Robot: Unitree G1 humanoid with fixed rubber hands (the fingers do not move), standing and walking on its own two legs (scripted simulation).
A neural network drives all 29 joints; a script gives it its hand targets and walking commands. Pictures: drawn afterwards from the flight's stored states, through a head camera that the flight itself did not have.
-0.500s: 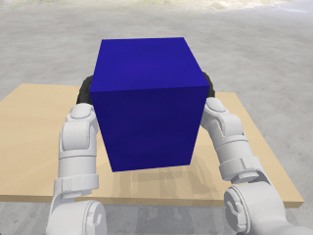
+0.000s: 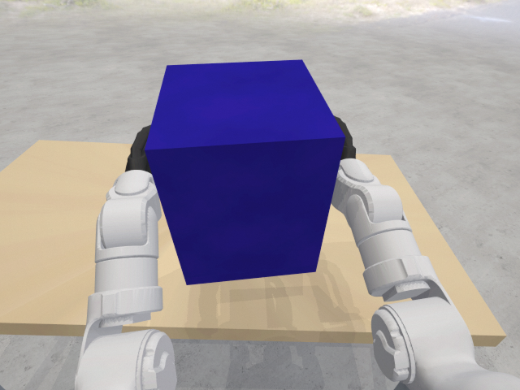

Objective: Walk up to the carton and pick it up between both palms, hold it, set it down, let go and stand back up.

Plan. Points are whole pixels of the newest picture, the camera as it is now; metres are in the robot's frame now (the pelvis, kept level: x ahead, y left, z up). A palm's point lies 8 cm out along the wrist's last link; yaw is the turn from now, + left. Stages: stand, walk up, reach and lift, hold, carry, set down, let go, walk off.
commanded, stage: hold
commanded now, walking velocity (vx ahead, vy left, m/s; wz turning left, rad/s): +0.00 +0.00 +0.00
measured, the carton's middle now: (244, 172) +0.38 +0.01 +0.21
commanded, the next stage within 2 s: none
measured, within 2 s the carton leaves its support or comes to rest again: neither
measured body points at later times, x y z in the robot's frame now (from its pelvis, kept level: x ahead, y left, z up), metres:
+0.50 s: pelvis +0.00 +0.00 +0.00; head -0.05 +0.02 +0.45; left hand +0.38 +0.15 +0.21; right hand +0.39 -0.14 +0.23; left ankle +0.03 +0.11 -0.75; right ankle +0.02 -0.11 -0.75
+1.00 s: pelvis +0.00 +0.00 +0.00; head -0.06 +0.02 +0.45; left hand +0.38 +0.15 +0.22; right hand +0.38 -0.14 +0.23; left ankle +0.03 +0.11 -0.75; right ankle +0.02 -0.11 -0.75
